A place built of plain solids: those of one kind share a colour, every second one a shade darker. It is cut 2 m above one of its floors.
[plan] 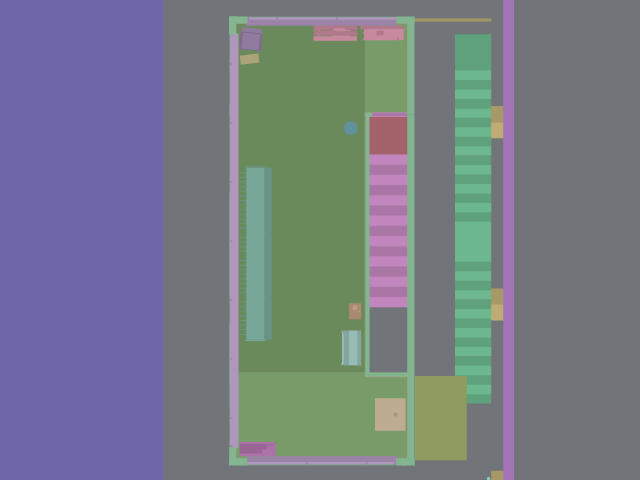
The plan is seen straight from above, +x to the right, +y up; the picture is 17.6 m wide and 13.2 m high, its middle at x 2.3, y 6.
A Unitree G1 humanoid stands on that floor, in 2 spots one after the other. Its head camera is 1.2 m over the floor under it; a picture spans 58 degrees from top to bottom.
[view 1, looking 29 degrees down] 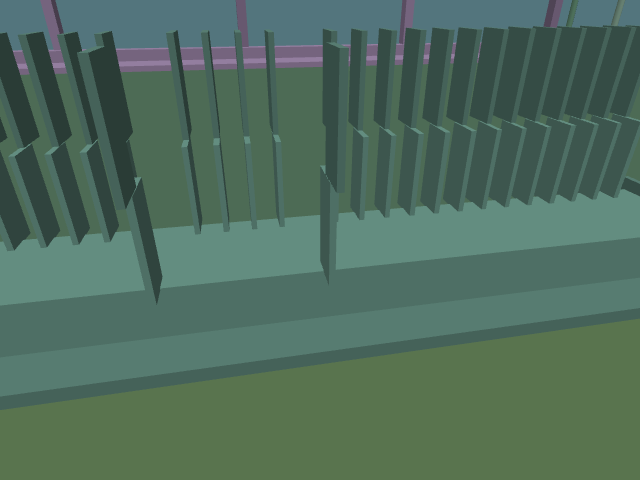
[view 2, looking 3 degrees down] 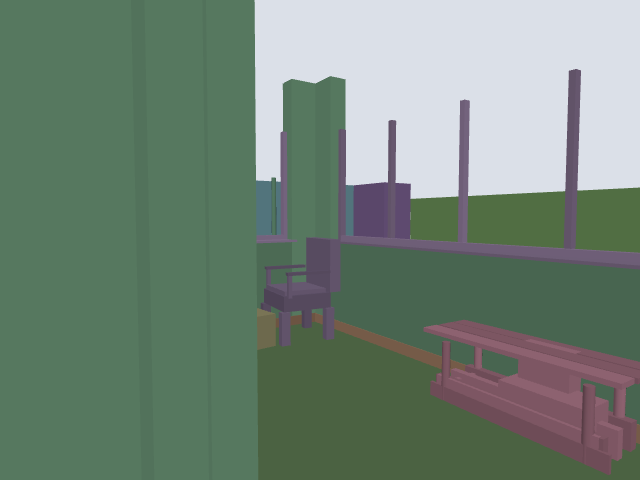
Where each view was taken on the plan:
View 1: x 2.15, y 5.90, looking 169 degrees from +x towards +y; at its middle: lever_frame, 1.90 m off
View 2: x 4.18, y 9.30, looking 147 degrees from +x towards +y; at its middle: wood_armchair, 4.42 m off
